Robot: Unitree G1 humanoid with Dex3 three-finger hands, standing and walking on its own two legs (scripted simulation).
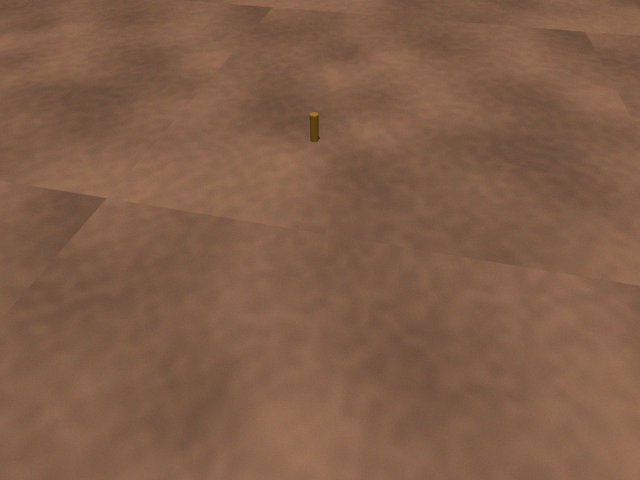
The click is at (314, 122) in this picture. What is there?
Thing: slim round
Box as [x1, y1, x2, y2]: [310, 112, 318, 141]
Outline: 311,112 310,139 312,141 316,141 318,139 317,113
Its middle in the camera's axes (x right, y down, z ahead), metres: -0.03 -0.63 +2.12
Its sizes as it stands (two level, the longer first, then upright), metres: 0.045 0.045 0.156
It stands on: the floor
